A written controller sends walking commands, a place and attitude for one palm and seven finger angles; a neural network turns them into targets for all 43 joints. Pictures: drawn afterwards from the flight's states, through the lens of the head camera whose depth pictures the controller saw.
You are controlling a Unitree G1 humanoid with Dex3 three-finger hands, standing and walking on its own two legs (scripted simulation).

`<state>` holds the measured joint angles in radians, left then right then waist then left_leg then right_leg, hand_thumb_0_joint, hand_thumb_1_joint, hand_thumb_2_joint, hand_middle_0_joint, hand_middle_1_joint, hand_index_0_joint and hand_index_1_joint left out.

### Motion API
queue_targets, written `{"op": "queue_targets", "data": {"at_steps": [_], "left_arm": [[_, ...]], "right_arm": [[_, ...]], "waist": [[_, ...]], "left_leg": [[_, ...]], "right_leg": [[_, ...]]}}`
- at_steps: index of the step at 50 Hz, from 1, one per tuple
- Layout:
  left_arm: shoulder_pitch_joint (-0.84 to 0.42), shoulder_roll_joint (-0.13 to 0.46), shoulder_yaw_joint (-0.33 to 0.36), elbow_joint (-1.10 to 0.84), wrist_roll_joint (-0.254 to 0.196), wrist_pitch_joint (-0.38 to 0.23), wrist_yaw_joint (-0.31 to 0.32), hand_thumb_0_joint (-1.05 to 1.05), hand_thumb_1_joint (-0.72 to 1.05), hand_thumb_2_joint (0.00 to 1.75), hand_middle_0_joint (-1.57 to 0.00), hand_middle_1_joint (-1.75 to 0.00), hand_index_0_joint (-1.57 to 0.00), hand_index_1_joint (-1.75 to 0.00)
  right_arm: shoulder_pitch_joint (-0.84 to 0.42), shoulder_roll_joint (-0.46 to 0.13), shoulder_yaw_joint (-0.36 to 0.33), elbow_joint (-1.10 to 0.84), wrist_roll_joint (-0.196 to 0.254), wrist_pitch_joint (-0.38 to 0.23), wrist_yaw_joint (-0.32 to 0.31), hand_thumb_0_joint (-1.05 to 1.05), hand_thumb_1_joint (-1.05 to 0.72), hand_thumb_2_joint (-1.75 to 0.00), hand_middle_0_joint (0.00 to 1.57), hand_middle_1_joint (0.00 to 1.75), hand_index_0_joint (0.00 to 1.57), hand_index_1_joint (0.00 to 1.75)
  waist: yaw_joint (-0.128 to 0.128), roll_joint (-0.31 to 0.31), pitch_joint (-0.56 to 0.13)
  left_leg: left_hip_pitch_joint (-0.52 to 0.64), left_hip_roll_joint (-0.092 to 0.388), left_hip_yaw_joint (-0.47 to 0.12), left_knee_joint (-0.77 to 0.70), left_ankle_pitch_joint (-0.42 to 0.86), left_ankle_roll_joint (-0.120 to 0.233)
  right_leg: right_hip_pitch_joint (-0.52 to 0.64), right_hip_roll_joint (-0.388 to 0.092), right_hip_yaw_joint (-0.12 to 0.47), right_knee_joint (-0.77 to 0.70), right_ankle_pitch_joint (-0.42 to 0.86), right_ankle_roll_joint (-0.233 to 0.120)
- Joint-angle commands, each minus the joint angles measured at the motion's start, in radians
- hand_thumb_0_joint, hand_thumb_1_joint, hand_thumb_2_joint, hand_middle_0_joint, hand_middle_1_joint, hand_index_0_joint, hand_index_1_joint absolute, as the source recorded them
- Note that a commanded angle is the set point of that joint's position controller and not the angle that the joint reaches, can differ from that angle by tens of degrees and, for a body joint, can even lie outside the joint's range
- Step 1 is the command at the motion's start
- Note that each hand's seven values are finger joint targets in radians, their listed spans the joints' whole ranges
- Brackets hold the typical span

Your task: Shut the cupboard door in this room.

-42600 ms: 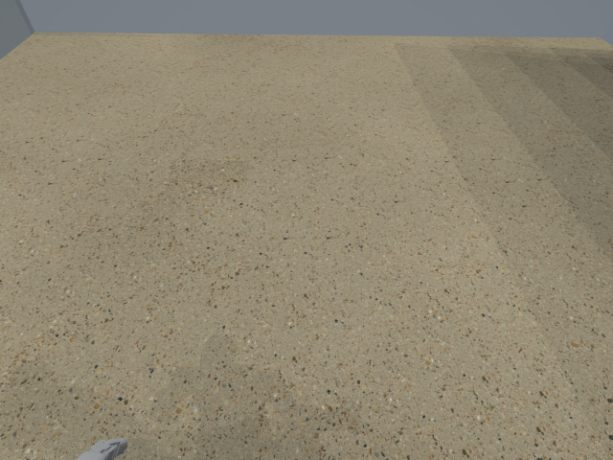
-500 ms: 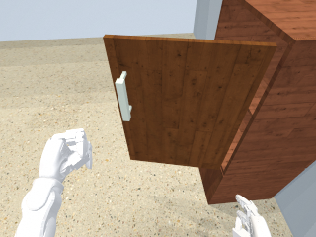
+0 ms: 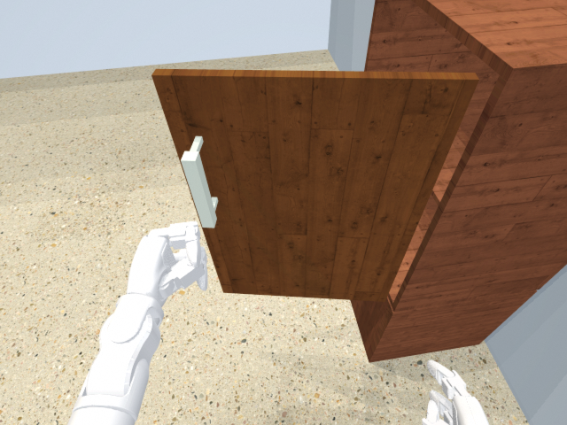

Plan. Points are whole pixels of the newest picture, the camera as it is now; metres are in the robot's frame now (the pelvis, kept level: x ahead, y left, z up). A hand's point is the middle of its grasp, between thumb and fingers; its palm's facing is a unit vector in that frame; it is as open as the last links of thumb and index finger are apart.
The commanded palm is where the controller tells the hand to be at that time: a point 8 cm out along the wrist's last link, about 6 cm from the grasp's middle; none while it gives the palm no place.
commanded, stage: bring the fist close to the handle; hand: left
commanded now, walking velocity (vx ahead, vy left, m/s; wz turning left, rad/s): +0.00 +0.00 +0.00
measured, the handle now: (203, 184) +0.46 +0.15 +0.09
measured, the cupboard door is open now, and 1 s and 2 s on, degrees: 77 77 66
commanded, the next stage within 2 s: push the door shut along its arc in 0.66 s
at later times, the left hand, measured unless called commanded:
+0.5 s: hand (214, 230) +0.35 +0.12 +0.10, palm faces -0.01 -1.00 -0.02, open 3.1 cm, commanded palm +0.33 +0.17 +0.10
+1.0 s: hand (220, 223) +0.37 +0.11 +0.10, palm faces -0.07 -1.00 -0.03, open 3.1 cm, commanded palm +0.36 +0.17 +0.10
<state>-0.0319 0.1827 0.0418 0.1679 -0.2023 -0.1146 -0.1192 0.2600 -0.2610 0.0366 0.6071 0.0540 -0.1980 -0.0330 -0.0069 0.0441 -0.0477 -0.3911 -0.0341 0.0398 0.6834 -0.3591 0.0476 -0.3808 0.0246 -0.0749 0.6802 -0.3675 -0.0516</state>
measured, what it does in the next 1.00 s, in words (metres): stands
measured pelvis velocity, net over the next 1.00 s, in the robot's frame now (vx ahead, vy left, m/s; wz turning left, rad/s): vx -0.01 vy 0.00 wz -0.02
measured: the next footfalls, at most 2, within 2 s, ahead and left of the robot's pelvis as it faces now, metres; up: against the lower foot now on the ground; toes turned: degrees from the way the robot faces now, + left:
none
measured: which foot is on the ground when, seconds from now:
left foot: down 0.00-1.00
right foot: down 0.00-1.00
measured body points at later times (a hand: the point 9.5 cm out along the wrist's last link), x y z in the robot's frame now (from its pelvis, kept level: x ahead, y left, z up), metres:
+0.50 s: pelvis +0.00 +0.00 +0.00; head +0.01 -0.01 +0.45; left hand +0.35 +0.17 +0.11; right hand +0.12 -0.24 -0.10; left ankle +0.00 +0.09 -0.72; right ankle -0.01 -0.08 -0.72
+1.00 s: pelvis -0.01 +0.00 +0.00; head +0.01 -0.01 +0.45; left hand +0.37 +0.17 +0.10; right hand +0.12 -0.24 -0.10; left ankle +0.00 +0.09 -0.72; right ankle -0.01 -0.08 -0.72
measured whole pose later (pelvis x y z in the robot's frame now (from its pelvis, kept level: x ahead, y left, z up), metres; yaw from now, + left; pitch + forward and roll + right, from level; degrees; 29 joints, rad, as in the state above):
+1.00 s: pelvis -0.01 +0.00 +0.00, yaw -1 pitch +4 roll +0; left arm -0.39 0.19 0.06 0.57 -0.17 -0.20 -0.07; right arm 0.26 -0.25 0.04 0.63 0.06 -0.08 -0.02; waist -0.04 0.03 -0.04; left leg -0.40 -0.03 0.06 0.66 -0.33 0.05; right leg -0.40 0.03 -0.06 0.66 -0.34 -0.05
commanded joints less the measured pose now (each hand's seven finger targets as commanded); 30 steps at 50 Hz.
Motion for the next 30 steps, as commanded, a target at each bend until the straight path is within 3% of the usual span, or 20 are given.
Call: {"op": "queue_targets", "data": {"at_steps": [1,4,5,8,11,13,15,16,17,19,20,23,25,30], "left_arm": [[-0.424,0.133,0.083,-0.290,0.007,-0.121,0.072,0.00,0.90,0.90,-1.30,-1.50,-1.30,-1.50],[-0.399,0.110,0.075,-0.200,0.022,-0.129,0.094,0.00,0.90,0.90,-1.30,-1.50,-1.30,-1.50],[-0.376,0.121,0.083,-0.137,0.029,-0.116,0.094,0.00,0.90,0.90,-1.30,-1.50,-1.30,-1.50],[-0.389,0.051,0.020,-0.045,0.032,-0.074,0.078,0.00,0.90,0.90,-1.30,-1.50,-1.30,-1.50],[-0.471,0.028,-0.005,0.010,0.027,-0.046,0.077,0.00,0.90,0.90,-1.30,-1.50,-1.30,-1.50],[-0.564,0.051,0.017,-0.013,0.023,-0.058,0.087,0.00,0.90,0.90,-1.30,-1.50,-1.30,-1.50],[-0.541,0.100,0.071,-0.043,0.023,-0.088,0.103,0.00,0.90,0.90,-1.30,-1.50,-1.30,-1.50],[-0.568,0.102,0.074,-0.072,0.021,-0.108,0.110,0.00,0.90,0.90,-1.30,-1.50,-1.30,-1.50],[-0.578,0.114,0.090,-0.072,0.024,-0.127,0.120,0.00,0.90,0.90,-1.30,-1.50,-1.30,-1.50],[-0.541,0.112,0.096,-0.066,0.030,-0.156,0.127,0.00,0.90,0.90,-1.30,-1.50,-1.30,-1.50],[-0.514,0.146,0.119,-0.037,0.039,-0.160,0.131,0.00,0.90,0.90,-1.30,-1.50,-1.30,-1.50],[-0.476,0.059,0.039,0.002,0.047,-0.154,0.116,0.00,0.90,0.90,-1.30,-1.50,-1.30,-1.50],[-0.489,0.053,0.022,0.041,0.046,-0.134,0.102,0.00,0.90,0.90,-1.30,-1.50,-1.30,-1.50],[-0.556,0.057,0.016,-0.003,0.021,-0.126,0.089,0.00,0.90,0.90,-1.30,-1.50,-1.30,-1.50]], "right_arm": [[-0.072,-0.094,-0.041,-0.136,-0.010,-0.048,-0.010,0.00,-0.90,-0.90,0.20,0.30,0.20,0.30],[-0.064,-0.091,-0.040,-0.119,-0.012,-0.034,0.001,0.00,-0.90,-0.90,0.20,0.30,0.20,0.30],[-0.058,-0.097,-0.040,-0.113,-0.011,-0.024,0.004,0.00,-0.90,-0.90,0.20,0.30,0.20,0.30],[-0.054,-0.096,-0.043,-0.119,-0.003,0.002,0.011,0.00,-0.90,-0.90,0.20,0.30,0.20,0.30],[-0.048,-0.103,-0.044,-0.122,0.002,0.024,0.006,0.00,-0.90,-0.90,0.20,0.30,0.20,0.30],[-0.048,-0.104,-0.047,-0.122,0.000,0.029,0.003,0.00,-0.90,-0.90,0.20,0.30,0.20,0.30],[-0.052,-0.104,-0.049,-0.131,-0.007,0.031,0.002,0.00,-0.90,-0.90,0.20,0.30,0.20,0.30],[-0.059,-0.097,-0.046,-0.132,-0.009,0.032,0.003,0.00,-0.90,-0.90,0.20,0.30,0.20,0.30],[-0.056,-0.093,-0.046,-0.128,-0.011,0.031,0.004,0.00,-0.90,-0.90,0.20,0.30,0.20,0.30],[-0.055,-0.089,-0.046,-0.125,-0.012,0.030,0.010,0.00,-0.90,-0.90,0.20,0.30,0.20,0.30],[-0.051,-0.096,-0.048,-0.120,-0.012,0.037,0.011,0.00,-0.90,-0.90,0.20,0.30,0.20,0.30],[-0.049,-0.092,-0.050,-0.122,-0.007,0.045,0.020,0.00,-0.90,-0.90,0.20,0.30,0.20,0.30],[-0.043,-0.101,-0.052,-0.120,-0.002,0.055,0.019,0.00,-0.90,-0.90,0.20,0.30,0.20,0.30],[-0.053,-0.106,-0.055,-0.130,0.003,0.057,0.006,0.00,-0.90,-0.90,0.20,0.30,0.20,0.30]], "waist": [[-0.007,-0.044,-0.260],[-0.005,-0.033,-0.273],[-0.002,-0.055,-0.240],[-0.012,-0.042,-0.205],[-0.028,-0.103,-0.184],[-0.028,-0.088,-0.224],[-0.001,-0.085,-0.279],[-0.001,-0.058,-0.305],[0.001,-0.075,-0.316],[0.012,-0.053,-0.320],[0.015,-0.071,-0.303],[-0.004,-0.039,-0.243],[-0.017,-0.061,-0.201],[-0.028,-0.099,-0.211]], "left_leg": [[0.141,0.035,-0.058,-0.073,0.293,-0.016],[0.142,0.036,-0.052,-0.068,0.329,-0.024],[0.123,0.037,-0.053,-0.068,0.328,-0.022],[0.108,0.034,-0.048,-0.073,0.296,-0.026],[0.093,0.035,-0.054,-0.079,0.262,-0.020],[0.107,0.033,-0.055,-0.079,0.259,-0.022],[0.127,0.038,-0.053,-0.079,0.297,-0.022],[0.136,0.034,-0.048,-0.081,0.302,-0.022],[0.138,0.036,-0.047,-0.080,0.315,-0.022],[0.138,0.037,-0.040,-0.081,0.339,-0.025],[0.124,0.040,-0.043,-0.082,0.338,-0.024],[0.121,0.040,-0.035,-0.088,0.317,-0.024],[0.105,0.040,-0.038,-0.092,0.273,-0.021],[0.116,0.039,-0.042,-0.100,0.219,-0.015]], "right_leg": [[0.064,-0.030,0.066,-0.080,0.329,0.035],[0.068,-0.029,0.059,-0.066,0.368,0.032],[0.064,-0.028,0.061,-0.072,0.373,0.032],[0.041,-0.029,0.060,-0.086,0.357,0.034],[0.031,-0.028,0.060,-0.104,0.325,0.038],[0.037,-0.028,0.063,-0.101,0.315,0.035],[0.078,-0.027,0.065,-0.090,0.349,0.031],[0.090,-0.029,0.070,-0.088,0.358,0.031],[0.101,-0.028,0.071,-0.082,0.375,0.031],[0.111,-0.027,0.070,-0.073,0.401,0.028],[0.109,-0.025,0.070,-0.073,0.393,0.028],[0.067,-0.024,0.066,-0.086,0.376,0.029],[0.047,-0.023,0.066,-0.104,0.333,0.031],[0.050,-0.023,0.072,-0.130,0.275,0.036]]}}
